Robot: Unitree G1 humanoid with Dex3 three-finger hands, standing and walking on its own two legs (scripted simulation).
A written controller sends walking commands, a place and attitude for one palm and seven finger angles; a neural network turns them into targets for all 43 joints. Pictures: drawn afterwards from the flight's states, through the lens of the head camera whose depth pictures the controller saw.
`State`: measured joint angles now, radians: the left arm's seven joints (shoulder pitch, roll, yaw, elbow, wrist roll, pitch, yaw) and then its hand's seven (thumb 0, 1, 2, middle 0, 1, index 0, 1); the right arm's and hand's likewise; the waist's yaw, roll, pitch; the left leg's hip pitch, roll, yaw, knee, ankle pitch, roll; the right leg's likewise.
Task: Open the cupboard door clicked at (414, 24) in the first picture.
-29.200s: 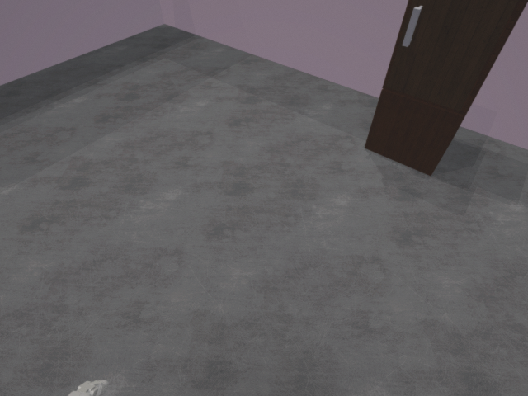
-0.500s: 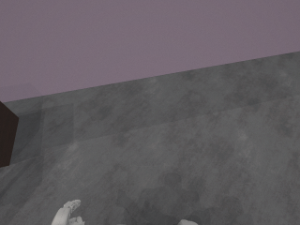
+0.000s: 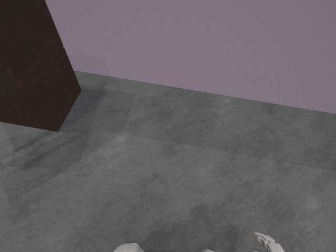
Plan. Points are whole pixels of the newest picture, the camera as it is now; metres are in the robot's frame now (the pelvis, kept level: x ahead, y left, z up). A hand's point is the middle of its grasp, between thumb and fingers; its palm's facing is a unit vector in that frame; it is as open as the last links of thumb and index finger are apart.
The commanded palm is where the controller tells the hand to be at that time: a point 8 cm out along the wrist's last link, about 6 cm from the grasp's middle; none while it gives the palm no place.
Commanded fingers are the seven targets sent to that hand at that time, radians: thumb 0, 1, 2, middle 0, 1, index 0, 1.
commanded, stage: turn to face it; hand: left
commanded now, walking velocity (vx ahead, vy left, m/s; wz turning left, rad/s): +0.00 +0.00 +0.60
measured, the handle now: out of the picture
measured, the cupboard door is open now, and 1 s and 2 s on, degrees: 49 49 49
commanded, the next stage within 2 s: take the last steps up to it in 1.24 s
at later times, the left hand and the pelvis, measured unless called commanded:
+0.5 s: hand out of the picture +0.11 +0.17 -0.13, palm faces +0.24 -0.93 -0.28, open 7.4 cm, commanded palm none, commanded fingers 0.00 0.90 0.90 -0.20 -0.30 -0.20 -0.30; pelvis +0.03 -0.05 +0.01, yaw +16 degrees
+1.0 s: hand out of the picture -0.06 +0.19 -0.17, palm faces +0.58 -0.77 -0.25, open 7.4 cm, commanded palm none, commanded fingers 0.00 0.90 0.90 -0.20 -0.30 -0.20 -0.30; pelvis +0.03 -0.01 +0.01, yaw +33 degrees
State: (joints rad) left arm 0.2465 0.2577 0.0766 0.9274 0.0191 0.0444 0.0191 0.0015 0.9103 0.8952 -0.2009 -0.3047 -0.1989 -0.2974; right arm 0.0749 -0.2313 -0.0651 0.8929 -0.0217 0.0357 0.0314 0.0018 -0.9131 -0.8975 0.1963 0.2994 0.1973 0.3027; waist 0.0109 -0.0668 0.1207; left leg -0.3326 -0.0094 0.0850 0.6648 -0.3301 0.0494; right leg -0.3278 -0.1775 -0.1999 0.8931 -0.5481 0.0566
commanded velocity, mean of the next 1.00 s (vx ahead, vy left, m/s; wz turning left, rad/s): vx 0.00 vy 0.00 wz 0.51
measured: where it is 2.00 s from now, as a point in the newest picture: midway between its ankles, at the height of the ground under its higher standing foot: outside the picture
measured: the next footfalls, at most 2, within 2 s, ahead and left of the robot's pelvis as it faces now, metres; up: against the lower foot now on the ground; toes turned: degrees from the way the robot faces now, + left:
right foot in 0.42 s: +0.08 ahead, -0.15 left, +0.00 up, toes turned +11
left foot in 0.86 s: +0.02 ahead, +0.08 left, +0.00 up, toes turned +36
